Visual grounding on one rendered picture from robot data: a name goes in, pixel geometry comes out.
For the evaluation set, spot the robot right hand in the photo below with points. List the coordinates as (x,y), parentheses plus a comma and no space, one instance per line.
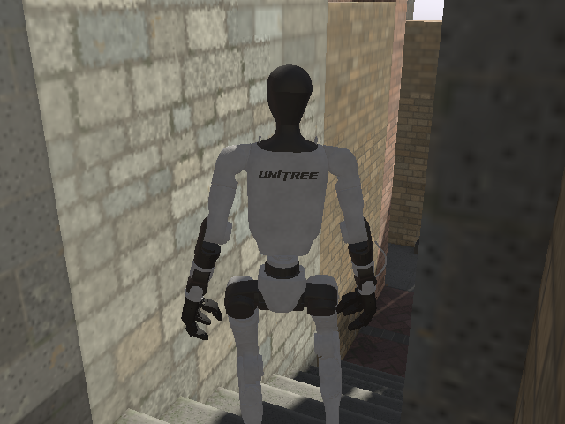
(353,302)

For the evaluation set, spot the robot right upper arm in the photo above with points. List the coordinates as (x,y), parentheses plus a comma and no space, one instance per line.
(343,164)

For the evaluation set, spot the robot left upper arm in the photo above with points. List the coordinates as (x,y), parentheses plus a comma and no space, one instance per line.
(231,161)

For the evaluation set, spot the left robot forearm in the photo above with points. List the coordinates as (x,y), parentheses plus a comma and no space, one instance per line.
(203,266)

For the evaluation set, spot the right robot forearm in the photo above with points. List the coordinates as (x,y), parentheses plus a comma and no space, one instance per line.
(363,265)

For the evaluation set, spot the robot left hand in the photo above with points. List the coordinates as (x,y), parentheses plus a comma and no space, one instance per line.
(191,313)

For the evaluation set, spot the robot left thigh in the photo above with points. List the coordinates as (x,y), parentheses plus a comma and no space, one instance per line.
(241,304)

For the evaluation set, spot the left robot shin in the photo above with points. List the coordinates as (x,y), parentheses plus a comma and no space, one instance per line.
(250,397)

